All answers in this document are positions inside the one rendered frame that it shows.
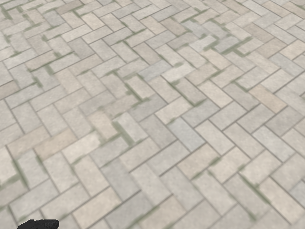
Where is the robot left hand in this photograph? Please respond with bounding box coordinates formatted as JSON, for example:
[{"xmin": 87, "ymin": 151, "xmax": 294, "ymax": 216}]
[{"xmin": 17, "ymin": 219, "xmax": 59, "ymax": 229}]

